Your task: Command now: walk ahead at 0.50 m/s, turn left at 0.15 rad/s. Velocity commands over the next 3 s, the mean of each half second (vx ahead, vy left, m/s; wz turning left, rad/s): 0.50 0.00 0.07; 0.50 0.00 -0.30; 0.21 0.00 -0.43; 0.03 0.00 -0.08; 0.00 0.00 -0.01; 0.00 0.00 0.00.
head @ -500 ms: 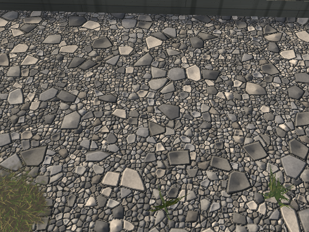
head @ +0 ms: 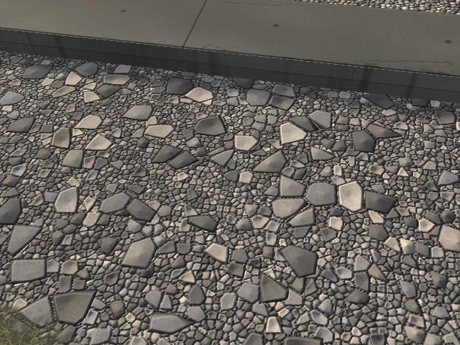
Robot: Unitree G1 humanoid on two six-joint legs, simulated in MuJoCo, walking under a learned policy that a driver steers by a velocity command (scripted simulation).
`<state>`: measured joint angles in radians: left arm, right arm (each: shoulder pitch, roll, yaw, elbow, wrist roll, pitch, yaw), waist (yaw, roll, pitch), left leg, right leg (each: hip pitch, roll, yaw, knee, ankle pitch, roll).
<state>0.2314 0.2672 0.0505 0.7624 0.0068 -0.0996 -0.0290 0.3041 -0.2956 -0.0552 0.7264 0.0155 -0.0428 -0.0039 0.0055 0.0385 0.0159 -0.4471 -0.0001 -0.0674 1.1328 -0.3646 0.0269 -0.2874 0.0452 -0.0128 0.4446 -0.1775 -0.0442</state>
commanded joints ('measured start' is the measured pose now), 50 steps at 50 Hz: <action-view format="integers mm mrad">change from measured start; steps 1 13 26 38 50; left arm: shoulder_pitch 15 163 72 -243 44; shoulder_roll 110 196 112 73 173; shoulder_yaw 22 39 10 -9 51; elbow -38 68 12 -93 -94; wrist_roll -3 -33 -18 -29 -19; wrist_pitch -12 26 19 28 33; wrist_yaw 6 23 20 -16 1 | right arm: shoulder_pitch -25 -338 -73 44 -102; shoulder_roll -68 -40 -87 -155 -136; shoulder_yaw -22 1 -23 -43 -16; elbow -83 -170 -51 75 -34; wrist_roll -4 5 -18 -11 -12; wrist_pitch -19 -44 -51 -47 -104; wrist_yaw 4 40 31 5 5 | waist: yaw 3 81 8 -88 46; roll -146 -114 47 -5 -43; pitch -19 47 -55 62 -104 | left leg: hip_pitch -212 -138 327 454 -298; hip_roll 95 51 225 243 85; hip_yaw -18 48 -203 104 -22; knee -66 -599 -953 -1004 53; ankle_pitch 70 364 355 412 5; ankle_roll -13 -8 228 148 -17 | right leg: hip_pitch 174 274 -329 -384 332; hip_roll -259 -283 -183 -129 -267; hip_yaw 318 141 79 49 486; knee -263 -253 646 156 -155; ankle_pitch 33 246 -109 265 75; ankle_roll -177 -137 47 20 -256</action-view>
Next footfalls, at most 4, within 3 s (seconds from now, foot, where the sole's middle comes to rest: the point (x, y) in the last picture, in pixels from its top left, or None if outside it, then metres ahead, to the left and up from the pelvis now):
0.36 left None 0.36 0.15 -0.78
0.88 right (281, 293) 0.65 -0.10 -0.78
1.34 left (242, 221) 0.91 0.02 -0.78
1.64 right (304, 266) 0.74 -0.17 -0.78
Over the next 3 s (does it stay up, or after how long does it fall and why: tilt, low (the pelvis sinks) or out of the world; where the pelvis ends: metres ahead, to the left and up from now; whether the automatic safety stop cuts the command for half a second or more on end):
stays up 0.79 -0.07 0.00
